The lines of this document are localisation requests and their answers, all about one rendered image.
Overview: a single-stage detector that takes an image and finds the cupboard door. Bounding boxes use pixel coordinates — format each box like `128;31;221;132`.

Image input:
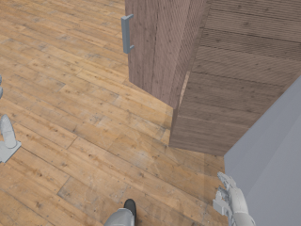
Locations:
124;0;207;109

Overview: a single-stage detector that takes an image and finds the robot right forearm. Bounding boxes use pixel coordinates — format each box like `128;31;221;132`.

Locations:
230;212;256;226

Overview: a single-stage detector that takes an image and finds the robot left thigh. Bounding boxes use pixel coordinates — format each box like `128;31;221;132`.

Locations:
103;211;135;226

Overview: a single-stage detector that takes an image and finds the left robot foot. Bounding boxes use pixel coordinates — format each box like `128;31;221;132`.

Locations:
123;199;136;220

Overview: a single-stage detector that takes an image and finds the left robot hand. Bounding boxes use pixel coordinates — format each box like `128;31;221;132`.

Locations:
0;74;22;164

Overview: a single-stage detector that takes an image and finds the handle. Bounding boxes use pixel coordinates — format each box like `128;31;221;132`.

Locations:
120;14;135;54

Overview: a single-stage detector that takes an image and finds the right robot hand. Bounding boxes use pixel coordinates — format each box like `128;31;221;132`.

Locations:
213;171;249;218

